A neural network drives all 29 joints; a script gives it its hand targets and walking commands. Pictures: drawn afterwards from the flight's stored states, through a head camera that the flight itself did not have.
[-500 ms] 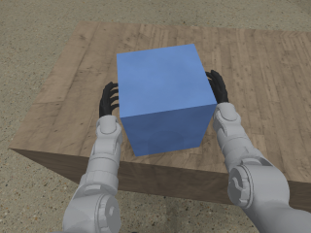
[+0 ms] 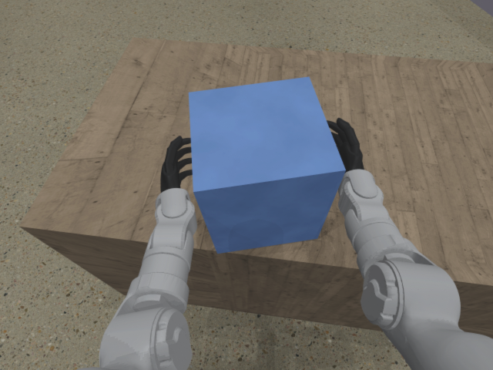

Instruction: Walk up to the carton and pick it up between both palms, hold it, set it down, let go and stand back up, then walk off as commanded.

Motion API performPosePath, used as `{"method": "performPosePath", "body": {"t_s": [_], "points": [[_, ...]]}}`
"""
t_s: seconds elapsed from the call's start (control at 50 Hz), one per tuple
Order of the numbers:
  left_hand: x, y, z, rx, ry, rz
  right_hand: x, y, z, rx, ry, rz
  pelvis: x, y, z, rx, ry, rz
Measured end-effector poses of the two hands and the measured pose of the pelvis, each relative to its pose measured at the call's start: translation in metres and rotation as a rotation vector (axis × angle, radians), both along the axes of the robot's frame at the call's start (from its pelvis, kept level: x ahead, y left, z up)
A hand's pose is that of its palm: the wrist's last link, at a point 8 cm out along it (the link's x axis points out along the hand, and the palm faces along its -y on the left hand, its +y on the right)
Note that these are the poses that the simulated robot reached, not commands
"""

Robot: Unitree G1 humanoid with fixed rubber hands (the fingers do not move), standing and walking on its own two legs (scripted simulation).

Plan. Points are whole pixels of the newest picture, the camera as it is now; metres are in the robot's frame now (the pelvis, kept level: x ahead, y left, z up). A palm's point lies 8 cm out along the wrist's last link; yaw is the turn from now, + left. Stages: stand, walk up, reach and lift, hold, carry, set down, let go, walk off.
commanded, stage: set down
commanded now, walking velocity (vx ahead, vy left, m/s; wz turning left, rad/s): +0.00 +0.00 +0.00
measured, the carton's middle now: (259, 172) +0.45 +0.02 +0.00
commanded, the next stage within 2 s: none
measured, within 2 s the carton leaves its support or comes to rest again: neither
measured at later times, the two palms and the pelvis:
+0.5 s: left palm (172, 185) +0.38 +0.17 +0.04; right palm (347, 166) +0.44 -0.13 +0.05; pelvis +0.00 +0.01 +0.00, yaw +0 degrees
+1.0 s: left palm (175, 191) +0.38 +0.16 +0.03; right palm (351, 167) +0.44 -0.13 +0.05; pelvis +0.00 +0.01 +0.00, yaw +0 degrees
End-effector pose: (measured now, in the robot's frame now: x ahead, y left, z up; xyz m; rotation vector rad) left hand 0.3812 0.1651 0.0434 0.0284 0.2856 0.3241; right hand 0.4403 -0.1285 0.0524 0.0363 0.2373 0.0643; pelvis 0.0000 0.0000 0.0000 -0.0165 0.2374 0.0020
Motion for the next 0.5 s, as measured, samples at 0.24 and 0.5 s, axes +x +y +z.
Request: {"method": "performPosePath", "body": {"t_s": [0.24,0.5], "points": [[-0.0029,0.0061,-0.0026,-0.027,-0.005,-0.001,-0.0019,0.0060,0.0039,0.007,0.000,-0.003,-0.0022,0.0077,-0.0011,-0.010,-0.005,0.001],[-0.0001,0.0022,-0.0023,-0.012,-0.001,-0.008,-0.0006,0.0014,-0.0021,0.010,0.019,-0.006,-0.0001,0.0065,-0.0011,-0.009,-0.002,0.001]]}}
